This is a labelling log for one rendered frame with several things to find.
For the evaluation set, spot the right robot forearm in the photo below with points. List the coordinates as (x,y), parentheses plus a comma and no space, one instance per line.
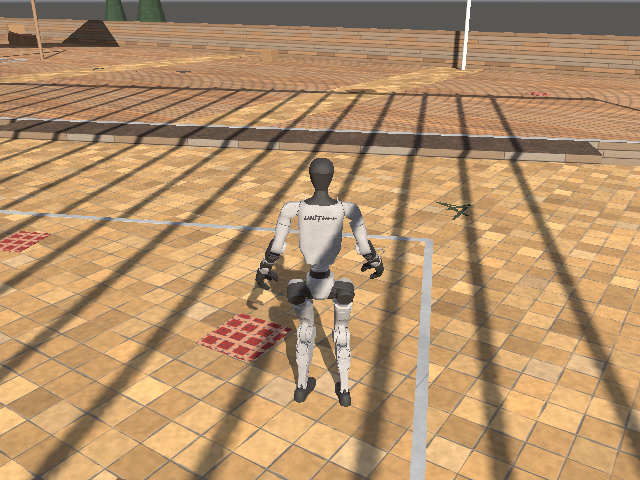
(372,258)

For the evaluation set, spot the left robot shin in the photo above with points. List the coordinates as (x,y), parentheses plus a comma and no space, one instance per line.
(304,354)

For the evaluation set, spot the left robot upper arm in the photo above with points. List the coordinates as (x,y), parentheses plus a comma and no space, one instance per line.
(288,211)

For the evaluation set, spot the right robot upper arm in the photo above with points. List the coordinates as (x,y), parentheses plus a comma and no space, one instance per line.
(352,212)

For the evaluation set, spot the left robot forearm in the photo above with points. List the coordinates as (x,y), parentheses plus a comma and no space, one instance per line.
(268,260)

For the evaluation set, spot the robot right foot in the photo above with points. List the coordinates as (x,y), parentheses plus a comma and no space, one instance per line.
(344,399)

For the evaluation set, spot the robot left hand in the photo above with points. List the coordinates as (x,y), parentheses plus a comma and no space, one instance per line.
(260,277)

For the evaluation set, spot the robot right hand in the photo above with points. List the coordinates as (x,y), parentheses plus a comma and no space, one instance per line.
(379,269)

